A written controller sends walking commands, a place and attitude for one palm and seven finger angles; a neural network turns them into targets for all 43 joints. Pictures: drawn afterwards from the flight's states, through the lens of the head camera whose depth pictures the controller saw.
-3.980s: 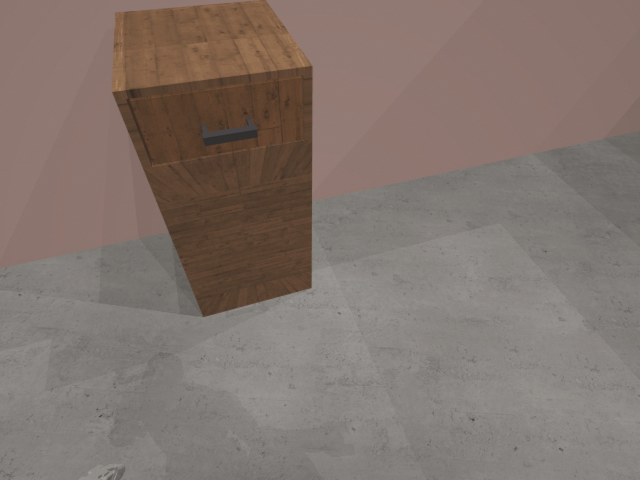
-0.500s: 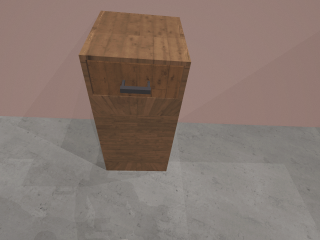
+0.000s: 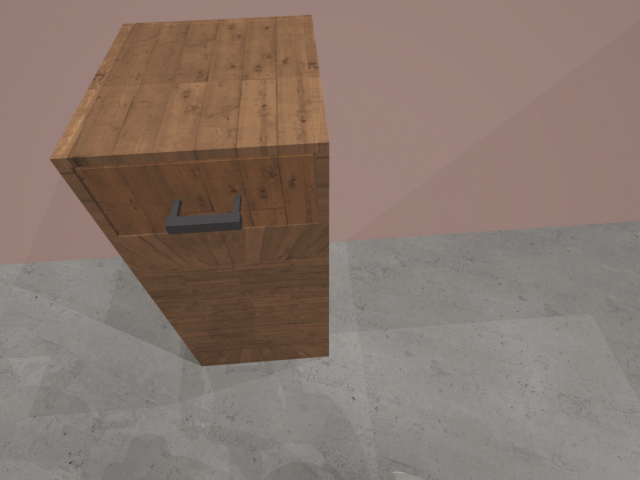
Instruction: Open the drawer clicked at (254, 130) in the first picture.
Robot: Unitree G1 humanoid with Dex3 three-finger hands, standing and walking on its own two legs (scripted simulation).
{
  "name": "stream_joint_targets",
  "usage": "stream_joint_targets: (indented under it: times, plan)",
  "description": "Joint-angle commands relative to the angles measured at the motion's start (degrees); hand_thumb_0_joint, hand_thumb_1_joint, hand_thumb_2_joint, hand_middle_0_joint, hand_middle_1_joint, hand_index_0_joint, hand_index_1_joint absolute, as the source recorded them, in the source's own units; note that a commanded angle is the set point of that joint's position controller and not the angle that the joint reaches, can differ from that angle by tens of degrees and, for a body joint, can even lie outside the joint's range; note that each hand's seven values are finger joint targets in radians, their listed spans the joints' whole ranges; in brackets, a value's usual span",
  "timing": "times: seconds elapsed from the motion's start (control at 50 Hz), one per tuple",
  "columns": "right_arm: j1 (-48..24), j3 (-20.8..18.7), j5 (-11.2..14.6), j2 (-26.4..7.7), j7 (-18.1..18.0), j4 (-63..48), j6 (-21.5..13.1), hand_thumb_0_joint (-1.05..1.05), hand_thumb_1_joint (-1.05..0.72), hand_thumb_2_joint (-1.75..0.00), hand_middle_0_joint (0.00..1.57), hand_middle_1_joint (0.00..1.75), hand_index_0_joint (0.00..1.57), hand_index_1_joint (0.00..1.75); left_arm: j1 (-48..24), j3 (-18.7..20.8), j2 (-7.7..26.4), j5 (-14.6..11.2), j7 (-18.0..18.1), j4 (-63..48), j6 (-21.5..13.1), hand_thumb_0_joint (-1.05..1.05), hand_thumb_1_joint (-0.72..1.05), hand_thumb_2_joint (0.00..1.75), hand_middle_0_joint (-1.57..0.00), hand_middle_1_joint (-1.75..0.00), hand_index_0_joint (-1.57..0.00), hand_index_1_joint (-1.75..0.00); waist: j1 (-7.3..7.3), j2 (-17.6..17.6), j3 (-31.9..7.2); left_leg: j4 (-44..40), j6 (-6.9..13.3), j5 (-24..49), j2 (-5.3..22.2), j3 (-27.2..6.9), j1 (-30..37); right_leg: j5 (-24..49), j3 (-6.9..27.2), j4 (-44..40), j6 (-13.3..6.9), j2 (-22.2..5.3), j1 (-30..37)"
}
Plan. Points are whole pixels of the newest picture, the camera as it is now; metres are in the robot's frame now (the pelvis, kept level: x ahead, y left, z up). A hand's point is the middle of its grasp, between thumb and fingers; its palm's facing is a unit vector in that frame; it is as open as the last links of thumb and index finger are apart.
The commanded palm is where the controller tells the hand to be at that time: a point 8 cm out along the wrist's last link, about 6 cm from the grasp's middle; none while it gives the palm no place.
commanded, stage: come to a stop and stand still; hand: left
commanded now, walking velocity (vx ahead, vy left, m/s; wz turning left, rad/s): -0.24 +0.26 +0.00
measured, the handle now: (206, 213) +0.50 +0.21 +0.00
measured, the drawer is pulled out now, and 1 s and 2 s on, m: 0.00 0.00 0.00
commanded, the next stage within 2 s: look again from close up in 0.84 s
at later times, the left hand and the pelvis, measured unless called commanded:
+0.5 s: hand out of the picture +0.00 +0.25 -0.17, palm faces +0.08 -0.97 -0.21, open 7.4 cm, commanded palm none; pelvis -0.03 +0.04 +0.01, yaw +1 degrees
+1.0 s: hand out of the picture -0.05 +0.20 -0.16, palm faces -0.01 -0.98 -0.19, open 7.3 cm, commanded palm none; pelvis -0.05 +0.04 +0.01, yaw -1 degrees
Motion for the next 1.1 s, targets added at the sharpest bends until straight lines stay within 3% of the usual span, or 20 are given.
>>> stream_joint_targets:
  times: [0.0,0.02,0.12,0.26,0.28,0.3,0.32,0.34,0.4,0.5,0.54,0.6,0.66,0.74,0.9,0.92,0.94,0.98,1.0,1.08]
  plan:
    - [0.15,-2.01,0.08,-5.88,-0.61,-5.37,1.19,0.00,-0.90,-0.90,0.20,0.30,0.20,0.30,8.10,3.23,11.93,-0.09,2.24,-1.93,0.17,0.00,0.90,0.90,-0.20,-0.30,-0.20,-0.30,4.44,-14.69,-11.17,27.92,0.60,-7.59,-3.04,-7.23,-15.39,53.77,17.32,-9.09,-12.73,-20.19,17.64]
    - [-1.57,-1.90,-0.02,-5.68,-0.30,-5.70,1.53,0.00,-0.90,-0.90,0.20,0.30,0.20,0.30,6.41,3.28,11.64,0.05,2.53,-3.03,0.42,0.00,0.90,0.90,-0.20,-0.30,-0.20,-0.30,4.25,-10.34,-10.62,30.23,0.34,-4.95,-2.90,-8.27,-16.39,48.99,15.12,-9.00,-12.01,-18.81,16.13]
    - [-2.68,-2.00,-0.70,-5.11,1.13,-7.87,3.23,0.00,-0.90,-0.90,0.20,0.30,0.20,0.30,0.37,3.55,11.71,0.56,2.72,-6.68,0.80,0.00,0.90,0.90,-0.20,-0.30,-0.20,-0.30,2.21,-11.06,-9.69,25.36,-0.68,1.54,-3.15,-7.23,-13.03,22.95,10.66,-14.39,-9.39,-16.07,6.25]
    - [1.42,-1.03,-0.42,-5.72,1.25,-8.54,0.90,0.00,-0.90,-0.90,0.20,0.30,0.20,0.30,-1.94,3.60,12.59,0.64,1.23,-8.78,2.47,0.00,0.90,0.90,-0.20,-0.30,-0.20,-0.30,0.04,-12.28,-7.43,-8.13,1.02,10.73,-4.75,-1.25,2.54,-6.48,10.52,-14.58,-5.03,-9.92,-1.80]
    - [2.76,-1.02,-0.56,-7.21,1.17,-8.42,0.36,0.00,-0.90,-0.90,0.20,0.30,0.20,0.30,-1.76,2.98,10.61,0.11,0.95,-8.90,2.81,0.00,0.90,0.90,-0.20,-0.30,-0.20,-0.30,-0.66,-5.29,-6.55,-14.98,1.33,11.37,-3.02,-3.96,4.66,-10.39,8.13,-9.08,-3.01,-6.84,-4.79]
    - [1.10,-1.73,-1.05,-11.38,1.18,-9.94,-0.02,0.00,-0.90,-0.90,0.20,0.30,0.20,0.30,-0.11,2.32,6.87,-0.38,0.70,-9.67,3.27,0.00,0.90,0.90,-0.20,-0.30,-0.20,-0.30,-0.27,11.30,-3.74,-24.46,4.18,3.69,7.28,-18.91,0.36,-15.71,3.33,3.59,0.02,0.11,-10.61]
    - [-3.76,-2.05,-1.39,-15.47,0.88,-12.78,0.36,0.00,-0.90,-0.90,0.20,0.30,0.20,0.30,-0.78,2.09,5.30,-0.40,0.59,-10.54,3.49,0.00,0.90,0.90,-0.20,-0.30,-0.20,-0.30,0.19,18.51,0.33,-30.95,8.21,-0.70,14.71,-26.93,-13.20,-17.45,3.15,13.43,0.88,3.81,-8.66]
    - [-8.26,-1.82,-1.60,-14.73,0.29,-13.32,0.30,0.00,-0.90,-0.90,0.20,0.30,0.20,0.30,-1.31,2.45,6.37,-0.03,0.62,-9.72,3.98,0.00,0.90,0.90,-0.20,-0.30,-0.20,-0.30,0.94,17.35,0.95,-32.27,9.23,-3.27,13.84,-25.85,-17.92,-14.87,7.98,19.94,0.57,2.94,-5.75]
    - [-13.37,0.00,-1.13,-10.30,-0.31,-13.26,-0.44,0.00,-0.90,-0.90,0.20,0.30,0.20,0.30,5.54,2.50,7.12,0.21,-0.02,-5.67,3.24,0.00,0.90,0.90,-0.20,-0.30,-0.20,-0.30,4.86,9.83,-0.55,-26.68,8.84,9.21,6.78,-13.69,-12.37,-8.96,7.39,26.26,0.60,3.63,-4.98]
    - [-5.21,0.02,-0.68,-9.82,-0.85,-8.84,-1.28,0.00,-0.90,-0.90,0.20,0.30,0.20,0.30,3.31,0.01,4.56,-0.41,0.23,-4.76,1.64,0.00,0.90,0.90,-0.20,-0.30,-0.20,-0.30,0.84,6.77,-5.92,-20.88,11.63,35.28,8.47,-13.58,6.98,-12.61,4.44,5.45,1.51,2.65,-2.17]
    - [-3.12,0.08,-0.33,-9.82,-0.84,-6.94,-1.54,0.00,-0.90,-0.90,0.20,0.30,0.20,0.30,5.39,-0.46,4.10,-0.80,0.56,-3.11,0.82,0.00,0.90,0.90,-0.20,-0.30,-0.20,-0.30,1.36,5.65,-8.45,-16.93,10.47,45.29,7.69,-12.83,9.44,-6.40,4.04,-6.83,1.42,2.98,4.32]
    - [-3.03,0.79,0.87,-6.47,-0.36,-5.81,-2.11,0.00,-0.90,-0.90,0.20,0.30,0.20,0.30,8.54,-0.74,7.41,-0.82,1.44,0.45,-0.63,0.00,0.90,0.90,-0.20,-0.30,-0.20,-0.30,0.85,-1.80,-8.87,-14.24,3.78,31.18,1.81,-8.50,1.35,20.22,11.20,-13.45,-1.72,-4.58,15.71]
    - [-3.71,1.36,0.26,-6.30,-0.43,-3.99,-1.20,0.00,-0.90,-0.90,0.20,0.30,0.20,0.30,8.07,-1.17,6.08,-0.88,1.63,1.88,-0.98,0.00,0.90,0.90,-0.20,-0.30,-0.20,-0.30,0.81,-10.59,-6.94,-16.35,2.30,23.38,0.10,-6.15,3.10,20.83,11.74,-13.44,-3.51,-4.76,11.95]
    - [-2.77,2.14,0.17,-5.88,-0.55,-0.96,-1.54,0.00,-0.90,-0.90,0.20,0.30,0.20,0.30,7.98,-1.71,4.38,-1.08,1.60,2.74,-0.46,0.00,0.90,0.90,-0.20,-0.30,-0.20,-0.30,1.17,-3.36,-2.89,-19.35,3.20,24.03,1.27,-7.56,3.71,9.00,10.19,-14.65,-2.13,-1.68,9.39]
    - [-1.16,2.57,0.04,-4.65,-0.73,0.96,-1.47,0.00,-0.90,-0.90,0.20,0.30,0.20,0.30,9.15,-1.80,3.51,-1.17,1.63,3.93,-0.14,0.00,0.90,0.90,-0.20,-0.30,-0.20,-0.30,1.71,-0.09,-0.56,-20.88,3.16,19.44,1.31,-7.64,1.93,2.53,9.93,-16.76,-2.07,-0.94,8.98]
    - [-6.21,2.67,0.21,-6.66,0.18,-3.55,-2.78,0.00,-0.90,-0.90,0.20,0.30,0.20,0.30,13.66,-2.26,4.82,0.21,3.59,4.76,-2.33,0.00,0.90,0.90,-0.20,-0.30,-0.20,-0.30,3.95,-2.72,2.02,-7.55,1.73,23.71,1.57,-5.57,-4.29,25.40,12.21,-14.73,-0.87,-3.95,8.15]
    - [-1.92,2.59,-0.06,-3.78,0.42,-4.78,-1.83,0.00,-0.90,-0.90,0.20,0.30,0.20,0.30,10.88,-1.88,6.82,-0.48,3.17,1.81,-2.67,0.00,0.90,0.90,-0.20,-0.30,-0.20,-0.30,0.31,-2.89,-1.56,-9.13,2.03,10.31,-0.67,-6.28,-3.08,10.71,14.93,-16.46,-3.40,-6.25,7.79]
    - [1.59,2.51,-0.55,-4.32,0.75,-4.31,-1.84,0.00,-0.90,-0.90,0.20,0.30,0.20,0.30,7.66,-2.20,5.61,-0.67,2.39,-0.43,-2.62,0.00,0.90,0.90,-0.20,-0.30,-0.20,-0.30,-0.91,1.44,-2.01,-10.95,2.48,12.81,-0.47,-6.90,-1.91,-7.82,12.92,-15.27,-5.15,-2.61,3.50]
    - [2.17,2.76,-0.72,-4.18,0.82,-4.55,-1.83,0.00,-0.90,-0.90,0.20,0.30,0.20,0.30,7.70,-2.25,5.80,-0.80,2.17,-0.85,-2.45,0.00,0.90,0.90,-0.20,-0.30,-0.20,-0.30,-0.49,4.92,-2.87,-12.11,3.23,12.63,-0.28,-7.00,-2.07,-8.49,11.77,-13.75,-5.06,-1.34,4.20]
    - [2.06,3.13,-0.47,-5.11,0.40,-5.71,-2.29,0.00,-0.90,-0.90,0.20,0.30,0.20,0.30,9.08,-2.65,4.28,-0.93,1.76,-0.69,-1.96,0.00,0.90,0.90,-0.20,-0.30,-0.20,-0.30,0.65,-0.79,-1.64,-14.22,4.28,15.14,0.59,-8.28,-4.31,-3.73,10.67,-11.48,-4.31,0.31,6.70]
